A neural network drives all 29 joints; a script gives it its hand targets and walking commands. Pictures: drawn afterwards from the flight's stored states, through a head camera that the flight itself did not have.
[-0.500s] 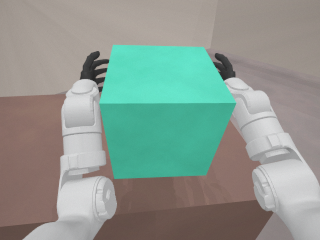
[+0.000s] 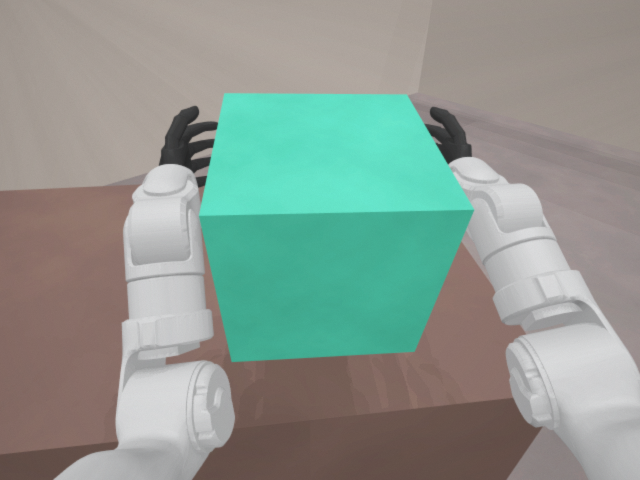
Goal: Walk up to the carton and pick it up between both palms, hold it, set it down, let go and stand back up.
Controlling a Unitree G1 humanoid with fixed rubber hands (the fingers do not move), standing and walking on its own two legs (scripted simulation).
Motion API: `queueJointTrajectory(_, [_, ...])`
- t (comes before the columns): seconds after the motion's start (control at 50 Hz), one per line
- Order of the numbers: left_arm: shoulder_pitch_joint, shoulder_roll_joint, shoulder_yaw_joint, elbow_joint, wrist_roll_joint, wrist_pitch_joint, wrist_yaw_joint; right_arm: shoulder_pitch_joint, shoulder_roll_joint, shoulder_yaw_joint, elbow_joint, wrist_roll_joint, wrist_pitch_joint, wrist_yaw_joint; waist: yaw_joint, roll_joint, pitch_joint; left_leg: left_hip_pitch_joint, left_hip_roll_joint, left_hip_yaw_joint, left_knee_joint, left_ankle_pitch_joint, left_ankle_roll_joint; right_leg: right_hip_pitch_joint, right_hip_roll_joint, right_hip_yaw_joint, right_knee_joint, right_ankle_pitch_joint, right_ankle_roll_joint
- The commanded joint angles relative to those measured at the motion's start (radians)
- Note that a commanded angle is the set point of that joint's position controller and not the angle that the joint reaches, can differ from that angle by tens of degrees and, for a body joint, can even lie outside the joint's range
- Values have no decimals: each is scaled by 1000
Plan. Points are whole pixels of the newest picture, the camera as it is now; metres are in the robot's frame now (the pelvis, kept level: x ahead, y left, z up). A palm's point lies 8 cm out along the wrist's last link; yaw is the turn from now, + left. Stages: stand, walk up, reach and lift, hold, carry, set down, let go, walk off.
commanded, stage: hold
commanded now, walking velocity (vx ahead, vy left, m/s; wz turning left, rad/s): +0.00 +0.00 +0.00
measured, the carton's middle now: (321, 225) +0.35 +0.00 +0.21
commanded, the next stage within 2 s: none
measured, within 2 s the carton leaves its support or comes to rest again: neither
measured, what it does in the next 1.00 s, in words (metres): stands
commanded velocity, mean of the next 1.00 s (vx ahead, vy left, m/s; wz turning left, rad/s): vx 0.00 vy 0.00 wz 0.00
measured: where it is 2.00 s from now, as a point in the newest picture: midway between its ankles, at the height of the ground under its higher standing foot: outside the picture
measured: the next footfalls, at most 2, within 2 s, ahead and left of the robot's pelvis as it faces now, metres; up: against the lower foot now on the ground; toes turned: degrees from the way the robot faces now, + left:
none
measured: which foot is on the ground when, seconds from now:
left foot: down 0.00-1.00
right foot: down 0.00-1.00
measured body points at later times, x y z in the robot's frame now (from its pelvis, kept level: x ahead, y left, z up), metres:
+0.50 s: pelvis +0.00 +0.00 +0.00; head -0.08 +0.02 +0.44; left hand +0.37 +0.16 +0.29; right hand +0.38 -0.15 +0.28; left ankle +0.03 +0.12 -0.75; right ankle -0.01 -0.13 -0.75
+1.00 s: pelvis +0.00 +0.00 +0.00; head -0.08 +0.02 +0.44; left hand +0.37 +0.16 +0.29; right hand +0.38 -0.16 +0.28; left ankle +0.03 +0.12 -0.75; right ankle -0.01 -0.13 -0.75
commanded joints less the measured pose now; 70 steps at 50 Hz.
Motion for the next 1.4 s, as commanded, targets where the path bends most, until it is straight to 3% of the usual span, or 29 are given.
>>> queueJointTrajectory(0.0, [-671, -558, -442, -79, -153, -58, -132, -781, 657, 231, -326, 133, -36, 102, -14, 98, -307, 154, -75, 9, -30, 187, -26, 0, 89, 2, -19, 173, 35])
queueJointTrajectory(0.06, [-621, -552, -437, -61, -161, -57, -127, -826, 649, 247, -377, 130, -44, 106, 13, 49, -326, 147, -72, 0, -19, 188, -13, -7, 90, 3, -16, 183, 43])
queueJointTrajectory(0.08, [-645, -555, -441, -53, -172, -59, -128, -812, 643, 213, -349, 110, -40, 105, -20, 72, -300, 146, -71, 4, -29, 147, -18, -26, 82, 6, -28, 147, 38])
queueJointTrajectory(0.18, [-629, -535, -405, -45, -144, -59, -135, -799, 683, 250, -341, 132, -40, 105, 17, 47, -305, 151, -82, 13, -25, 190, -6, -12, 87, 8, -29, 188, 47])
queueJointTrajectory(0.28, [-667, -533, -417, -57, -164, -61, -141, -776, 667, 237, -326, 124, -33, 94, -13, 55, -323, 170, -78, 7, -22, 212, -13, 11, 86, 6, -22, 220, 42])
queueJointTrajectory(0.34, [-632, -540, -406, -42, -142, -56, -141, -806, 667, 252, -344, 141, -36, 99, 17, 32, -298, 146, -75, 1, -26, 216, -7, 20, 92, 8, -21, 200, 50])
queueJointTrajectory(0.36, [-661, -560, -441, -90, -157, -60, -142, -806, 677, 252, -385, 137, -42, 95, -6, 64, -337, 160, -84, 5, -16, 223, -22, 25, 85, 7, -13, 239, 56])
queueJointTrajectory(0.38, [-644, -530, -414, -18, -141, -55, -141, -820, 651, 240, -341, 131, -32, 96, 7, 45, -270, 133, -84, 12, -27, 166, -12, -5, 87, 6, -29, 170, 57])
queueJointTrajectory(0.42, [-633, -522, -403, -67, -145, -60, -135, -797, 669, 246, -348, 132, -35, 97, 13, 42, -313, 151, -81, 8, -11, 227, -10, 3, 89, 6, -16, 231, 52])
queueJointTrajectory(0.44, [-618, -553, -437, -88, -168, -54, -135, -794, 660, 251, -372, 140, -36, 92, -8, 57, -314, 180, -74, 2, -16, 269, -21, 16, 98, 3, -14, 265, 41])
queueJointTrajectory(0.48, [-621, -506, -387, -25, -142, -57, -143, -802, 659, 245, -340, 129, -30, 92, 3, 12, -269, 152, -85, 7, -23, 171, 0, -6, 82, 6, -34, 196, 55])
queueJointTrajectory(0.5, [-624, -535, -399, -32, -126, -56, -147, -767, 660, 225, -303, 119, -28, 98, -9, 49, -257, 136, -83, 9, -30, 164, -14, -7, 83, 7, -34, 168, 46])
queueJointTrajectory(0.52, [-628, -539, -390, -38, -130, -57, -149, -805, 661, 236, -328, 117, -39, 99, 17, 41, -260, 133, -74, 7, -37, 173, -8, -5, 86, 7, -27, 163, 42])
queueJointTrajectory(0.54, [-632, -544, -416, -58, -149, -56, -144, -805, 647, 243, -360, 121, -44, 98, -7, 54, -309, 157, -75, 4, -33, 200, -11, 6, 90, 1, -27, 182, 43])
queueJointTrajectory(0.62, [-680, -574, -456, -49, -179, -63, -138, -820, 659, 224, -348, 112, -46, 105, -17, 87, -315, 141, -68, -2, -32, 181, -22, 3, 91, 2, -18, 181, 28])
queueJointTrajectory(0.7, [-651, -563, -417, -55, -153, -69, -133, -820, 679, 254, -358, 137, -47, 107, 15, 50, -318, 131, -77, 0, -22, 217, -11, 17, 91, 6, -16, 203, 43])
queueJointTrajectory(0.8, [-653, -543, -403, 6, -133, -55, -138, -810, 630, 205, -285, 109, -41, 111, -3, 58, -268, 121, -70, 5, -46, 112, -8, -6, 87, 7, -34, 110, 37])
queueJointTrajectory(0.82, [-647, -528, -376, 4, -120, -58, -137, -840, 657, 224, -310, 123, -45, 113, 24, 39, -271, 111, -71, 6, -44, 135, 4, -10, 84, 10, -35, 130, 42])
queueJointTrajectory(0.92, [-642, -527, -407, -47, -140, -59, -142, -800, 666, 239, -344, 130, -33, 90, -10, 30, -333, 176, -87, 9, -13, 205, -4, 18, 84, 4, -19, 236, 58])
queueJointTrajectory(0.94, [-670, -546, -455, -82, -172, -66, -141, -792, 661, 233, -348, 120, -37, 91, -21, 67, -332, 159, -82, 4, -14, 199, -18, 7, 84, 7, -16, 227, 51])
queueJointTrajectory(1.0, [-631, -541, -398, 1, -151, -57, -144, -814, 643, 214, -327, 110, -35, 98, -11, 54, -262, 120, -83, 9, -32, 133, -8, -37, 83, -1, -32, 137, 43])
queueJointTrajectory(1.08, [-662, -520, -393, -31, -137, -60, -138, -814, 663, 248, -338, 123, -33, 99, 18, 41, -287, 141, -83, 9, -29, 153, -2, -26, 83, 4, -30, 145, 55])
queueJointTrajectory(1.1, [-673, -560, -444, -78, -169, -65, -134, -794, 653, 244, -338, 129, -36, 100, -14, 83, -328, 141, -73, -2, -23, 200, -22, -3, 90, 7, -12, 194, 41])
queueJointTrajectory(1.18, [-647, -570, -441, -49, -161, -61, -136, -824, 667, 242, -362, 144, -43, 102, -9, 71, -310, 136, -78, 3, -21, 189, -18, -7, 92, 1, -18, 183, 43])
queueJointTrajectory(1.22, [-628, -525, -403, -59, -158, -63, -131, -793, 673, 261, -339, 145, -34, 98, 20, 38, -325, 166, -77, 5, -13, 246, -7, 2, 89, 12, -19, 233, 47])
queueJointTrajectory(1.24, [-641, -524, -407, -54, -154, -62, -134, -793, 655, 246, -351, 143, -33, 97, 6, 68, -325, 151, -83, 5, -17, 211, -11, -7, 84, 14, -21, 209, 46])
queueJointTrajectory(1.28, [-647, -524, -389, -44, -138, -59, -136, -788, 658, 238, -312, 132, -27, 102, 13, 33, -274, 143, -77, 7, -36, 161, -8, -14, 89, 7, -32, 144, 48])
queueJointTrajectory(1.3, [-645, -553, -421, -53, -156, -58, -139, -774, 640, 219, -315, 122, -31, 99, -20, 79, -281, 145, -71, 1, -38, 168, -20, -17, 82, 7, -27, 169, 39])
queueJointTrajectory(1.38, [-626, -557, -458, -107, -182, -55, -130, -797, 650, 247, -412, 151, -33, 99, -19, 68, -353, 179, -74, -1, 0, 268, -28, 15, 92, 8, -8, 278, 43])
